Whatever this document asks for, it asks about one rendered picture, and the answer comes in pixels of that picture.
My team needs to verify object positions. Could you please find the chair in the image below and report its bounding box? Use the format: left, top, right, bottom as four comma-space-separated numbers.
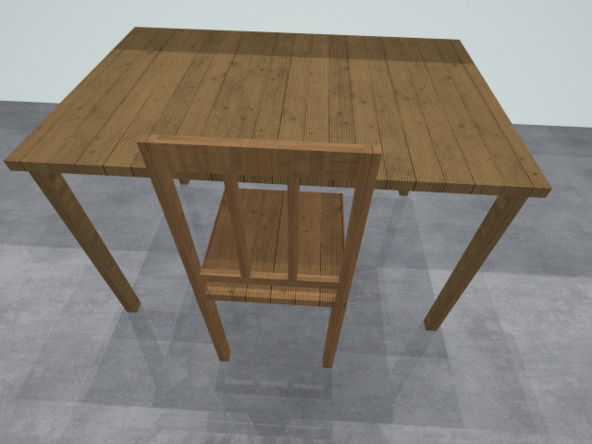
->
137, 134, 382, 368

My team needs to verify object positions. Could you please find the table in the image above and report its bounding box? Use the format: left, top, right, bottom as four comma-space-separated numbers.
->
4, 27, 552, 331

